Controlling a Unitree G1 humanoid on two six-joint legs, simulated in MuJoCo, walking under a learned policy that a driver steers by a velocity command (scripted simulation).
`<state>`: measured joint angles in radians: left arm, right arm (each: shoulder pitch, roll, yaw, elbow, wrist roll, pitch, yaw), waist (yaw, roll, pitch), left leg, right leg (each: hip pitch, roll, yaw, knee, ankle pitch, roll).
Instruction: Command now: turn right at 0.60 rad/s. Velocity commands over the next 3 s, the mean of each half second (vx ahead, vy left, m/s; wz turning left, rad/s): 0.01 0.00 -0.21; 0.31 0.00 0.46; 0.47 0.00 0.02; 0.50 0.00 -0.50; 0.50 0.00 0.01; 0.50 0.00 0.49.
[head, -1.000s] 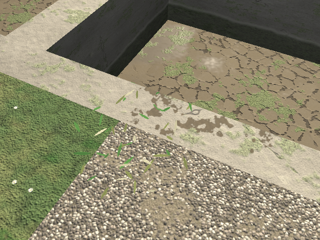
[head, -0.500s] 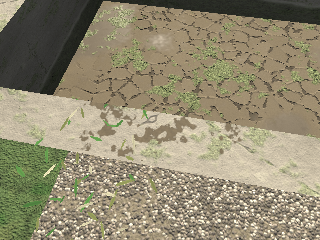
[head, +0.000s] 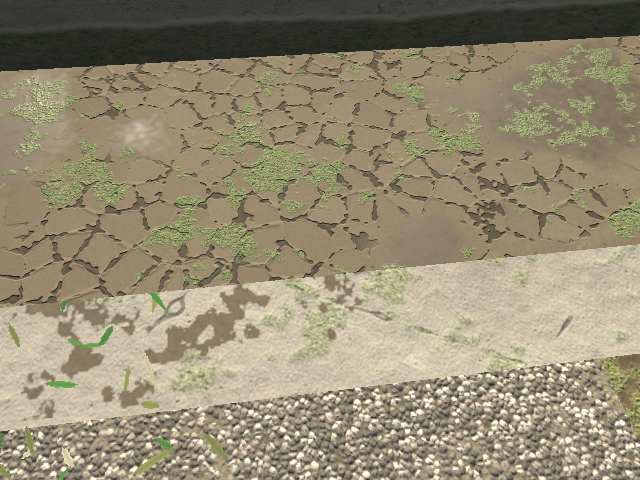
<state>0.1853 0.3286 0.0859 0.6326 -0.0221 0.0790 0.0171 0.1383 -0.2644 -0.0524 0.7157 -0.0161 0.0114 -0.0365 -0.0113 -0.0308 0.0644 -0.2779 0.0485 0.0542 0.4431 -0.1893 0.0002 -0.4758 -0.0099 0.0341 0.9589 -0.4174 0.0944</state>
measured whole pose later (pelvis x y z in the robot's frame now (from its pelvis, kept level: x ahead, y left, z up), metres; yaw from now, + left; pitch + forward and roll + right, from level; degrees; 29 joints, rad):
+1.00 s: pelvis +0.15 -0.01 +0.00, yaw +14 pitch +2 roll -2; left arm -0.02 0.28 0.07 0.69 -0.02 -0.09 -0.05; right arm 0.45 -0.27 -0.06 0.80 0.03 -0.04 -0.03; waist -0.09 -0.03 0.04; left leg 0.06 -0.02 -0.16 0.29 -0.38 0.05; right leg -0.57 0.00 0.04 0.53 0.01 0.04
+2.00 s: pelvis +0.56 +0.05 -0.04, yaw -6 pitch +0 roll +1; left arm 0.17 0.25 0.04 0.62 -0.01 0.05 0.01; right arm 0.38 -0.27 -0.05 0.76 -0.01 0.00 -0.02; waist -0.03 0.02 0.02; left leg -0.33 0.09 0.07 1.13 -0.48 -0.06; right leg -0.50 0.06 -0.03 0.79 -0.28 -0.11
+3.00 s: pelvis +0.64 +0.01 -0.02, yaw +14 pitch -3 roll -1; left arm 0.13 0.21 -0.03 0.58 0.02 0.05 0.00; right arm 0.04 -0.24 0.00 0.56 -0.01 0.08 0.02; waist 0.01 -0.02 0.02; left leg -0.34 -0.09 -0.15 0.66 -0.27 0.02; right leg -0.29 0.00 -0.08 0.63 -0.30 -0.02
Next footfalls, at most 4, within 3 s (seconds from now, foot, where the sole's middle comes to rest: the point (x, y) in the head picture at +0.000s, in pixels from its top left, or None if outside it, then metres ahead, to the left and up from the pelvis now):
0.14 right None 0.03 -0.14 -0.78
0.64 left None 0.01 0.08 -0.78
1.08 right None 0.39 -0.08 -0.78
1.50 left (219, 448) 0.50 0.20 -0.78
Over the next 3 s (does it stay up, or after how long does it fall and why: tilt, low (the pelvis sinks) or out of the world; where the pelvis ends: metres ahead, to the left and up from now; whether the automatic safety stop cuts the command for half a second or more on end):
stays up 0.64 0.01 -0.02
